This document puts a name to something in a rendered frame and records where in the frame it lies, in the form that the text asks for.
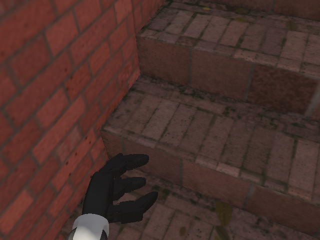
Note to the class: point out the robot left hand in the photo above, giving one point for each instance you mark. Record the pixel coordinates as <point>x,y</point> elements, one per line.
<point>103,189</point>

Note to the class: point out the left robot forearm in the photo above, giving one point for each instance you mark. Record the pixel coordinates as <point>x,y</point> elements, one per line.
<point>89,227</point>

